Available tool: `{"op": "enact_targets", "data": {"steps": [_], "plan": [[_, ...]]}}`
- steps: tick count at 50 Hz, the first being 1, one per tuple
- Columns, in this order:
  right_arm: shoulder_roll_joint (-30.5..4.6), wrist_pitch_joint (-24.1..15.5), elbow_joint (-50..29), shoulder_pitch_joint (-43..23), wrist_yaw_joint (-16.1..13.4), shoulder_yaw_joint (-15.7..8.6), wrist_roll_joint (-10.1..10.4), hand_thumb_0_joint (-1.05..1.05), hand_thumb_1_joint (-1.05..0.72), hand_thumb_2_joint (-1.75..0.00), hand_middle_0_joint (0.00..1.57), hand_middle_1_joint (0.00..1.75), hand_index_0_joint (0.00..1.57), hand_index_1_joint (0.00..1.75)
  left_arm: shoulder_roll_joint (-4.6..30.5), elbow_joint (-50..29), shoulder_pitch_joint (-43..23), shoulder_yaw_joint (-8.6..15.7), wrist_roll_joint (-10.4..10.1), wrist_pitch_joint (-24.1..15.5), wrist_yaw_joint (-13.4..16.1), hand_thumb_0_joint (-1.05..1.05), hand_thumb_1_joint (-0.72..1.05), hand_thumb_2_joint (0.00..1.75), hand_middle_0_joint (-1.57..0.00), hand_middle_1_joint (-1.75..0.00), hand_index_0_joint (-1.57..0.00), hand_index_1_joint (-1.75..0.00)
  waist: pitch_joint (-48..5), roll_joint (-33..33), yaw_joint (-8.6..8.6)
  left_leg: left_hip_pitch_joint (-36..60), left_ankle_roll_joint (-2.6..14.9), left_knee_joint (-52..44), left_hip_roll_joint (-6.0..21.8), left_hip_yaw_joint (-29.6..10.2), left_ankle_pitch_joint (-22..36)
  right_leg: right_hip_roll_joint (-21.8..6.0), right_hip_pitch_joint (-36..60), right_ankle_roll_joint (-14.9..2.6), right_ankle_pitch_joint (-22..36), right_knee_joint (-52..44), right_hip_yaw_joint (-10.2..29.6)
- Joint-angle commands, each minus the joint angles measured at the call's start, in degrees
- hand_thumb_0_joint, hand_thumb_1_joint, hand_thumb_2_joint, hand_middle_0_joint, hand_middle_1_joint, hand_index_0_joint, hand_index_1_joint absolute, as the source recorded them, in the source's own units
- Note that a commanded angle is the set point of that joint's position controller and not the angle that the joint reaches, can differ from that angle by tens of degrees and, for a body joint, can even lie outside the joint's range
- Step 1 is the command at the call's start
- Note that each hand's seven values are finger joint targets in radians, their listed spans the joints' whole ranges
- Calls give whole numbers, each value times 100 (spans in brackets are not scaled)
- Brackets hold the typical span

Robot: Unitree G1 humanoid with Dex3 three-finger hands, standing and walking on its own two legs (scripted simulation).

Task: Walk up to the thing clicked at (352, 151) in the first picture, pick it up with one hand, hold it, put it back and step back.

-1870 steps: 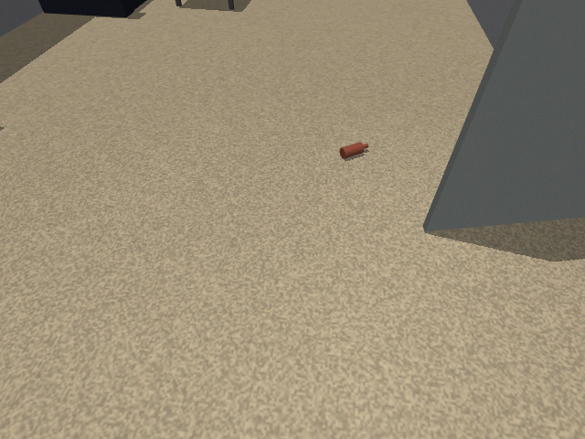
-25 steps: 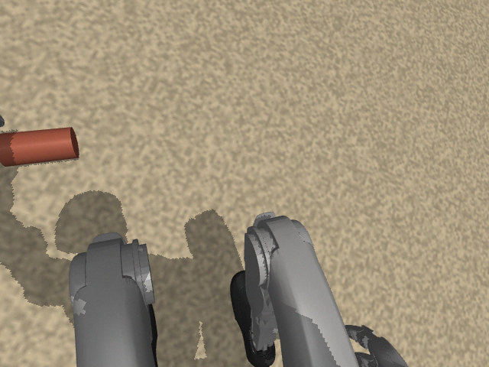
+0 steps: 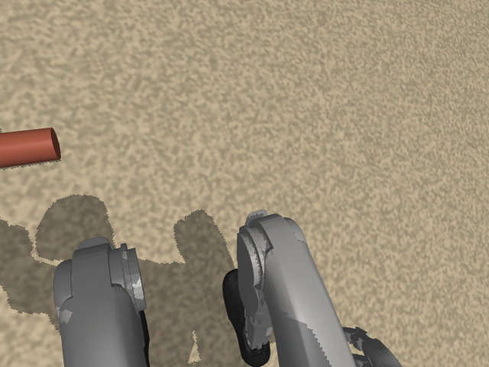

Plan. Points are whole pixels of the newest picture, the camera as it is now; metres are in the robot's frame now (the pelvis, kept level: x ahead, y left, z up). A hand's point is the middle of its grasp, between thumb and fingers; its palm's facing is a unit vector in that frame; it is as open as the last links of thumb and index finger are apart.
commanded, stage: rise first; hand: left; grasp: from above
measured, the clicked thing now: (5, 150) +0.50 +0.35 -0.29
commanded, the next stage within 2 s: approach in 0.90 s
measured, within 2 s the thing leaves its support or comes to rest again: neither
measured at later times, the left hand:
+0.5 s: hand out of the picture +0.45 +0.36 -0.18, palm faces -0.45 -0.11 -0.89, open 13.7 cm
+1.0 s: hand out of the picture +0.45 +0.36 -0.18, palm faces -0.45 -0.09 -0.89, open 13.6 cm
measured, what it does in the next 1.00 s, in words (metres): stands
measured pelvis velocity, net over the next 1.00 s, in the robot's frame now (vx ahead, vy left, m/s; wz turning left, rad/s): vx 0.00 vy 0.00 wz -0.02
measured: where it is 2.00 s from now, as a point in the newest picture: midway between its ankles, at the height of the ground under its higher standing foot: (195, 350)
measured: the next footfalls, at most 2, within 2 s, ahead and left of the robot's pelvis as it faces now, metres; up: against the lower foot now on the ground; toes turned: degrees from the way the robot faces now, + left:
none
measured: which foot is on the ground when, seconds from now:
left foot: down 0.00-1.00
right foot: down 0.00-1.00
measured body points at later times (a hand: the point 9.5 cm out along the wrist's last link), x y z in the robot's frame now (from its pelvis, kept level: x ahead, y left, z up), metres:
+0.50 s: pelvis +0.00 +0.00 +0.00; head +0.25 +0.11 +0.35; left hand +0.47 +0.36 -0.13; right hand +0.06 -0.27 -0.09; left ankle +0.07 +0.12 -0.29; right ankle +0.10 -0.11 -0.29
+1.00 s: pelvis +0.00 +0.00 +0.00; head +0.25 +0.11 +0.36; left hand +0.47 +0.36 -0.13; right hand +0.07 -0.26 -0.09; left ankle +0.07 +0.12 -0.29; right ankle +0.10 -0.11 -0.29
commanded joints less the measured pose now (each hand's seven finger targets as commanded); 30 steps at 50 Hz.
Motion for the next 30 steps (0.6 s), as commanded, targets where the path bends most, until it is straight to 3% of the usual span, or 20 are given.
{"op": "enact_targets", "data": {"steps": [1,2,6,9,16,19,22,25,30], "plan": [[-1524,-14,-16,1133,-77,-431,-47,0,-91,-90,20,30,20,30,1676,-796,-1595,180,-81,5,233,0,-49,95,-12,-98,-12,-98,-3918,2227,59,3229,134,-1400,-5,427,1191,151,1733,-348,1385,-1264,-319],[-1536,-23,-17,1184,-72,-429,-35,0,-91,-90,20,30,20,30,1704,-736,-1634,199,-103,20,236,0,-48,95,-12,-98,-12,-97,-3883,2095,-9,3136,153,-1348,-16,423,1253,137,1775,-328,1449,-1257,-317],[-1538,-26,-20,1215,-72,-398,-48,0,-91,-90,20,30,20,30,1742,-710,-1619,232,-141,25,235,0,-47,94,-13,-97,-14,-96,-3855,2088,0,3094,157,-1349,-10,429,1280,135,1833,-317,1465,-1263,-319],[-1572,-26,-20,1210,-63,-383,-64,0,-90,-90,20,30,20,30,1654,-602,-1654,101,-109,34,201,0,-48,95,-13,-97,-13,-97,-3829,2205,-99,3265,126,-1378,14,329,1331,143,1650,-338,1475,-1194,-382],[-1584,-17,-48,1198,-58,-301,-75,0,-90,-90,20,30,20,30,1824,-570,-1657,167,-96,27,227,0,-48,95,-14,-96,-14,-96,-3788,2124,-71,3093,154,-1311,11,375,1250,166,1796,-325,1459,-1241,-370],[-1589,-56,-51,1227,-45,-264,-102,0,-91,-90,20,30,20,30,1777,-520,-1778,89,-96,27,234,0,-48,95,-14,-97,-14,-96,-3597,2157,-190,3008,145,-1325,19,359,1136,164,1754,-326,1387,-1251,-380],[-1636,-61,-84,1136,-77,-242,-77,0,-90,-90,20,30,20,30,2050,-596,-1785,221,-76,7,276,0,-46,93,-15,-95,-15,-95,-3768,2349,-39,3154,128,-1334,28,361,1152,158,1707,-342,1375,-1197,-380],[-1634,-88,-82,1189,-57,-254,-95,0,-90,-90,20,30,20,30,1852,-542,-1782,119,-47,34,266,0,-46,93,-15,-95,-15,-95,-3588,2305,-185,3156,107,-1401,30,276,1103,143,1565,-347,1326,-1153,-437],[-1676,-117,-115,1207,-46,-254,-89,0,-90,-90,20,30,20,30,1991,-678,-1691,210,-59,62,243,0,-44,92,-18,-92,-18,-92,-3752,2552,-100,3365,86,-1397,41,288,1339,118,1645,-342,1516,-1120,-420]]}}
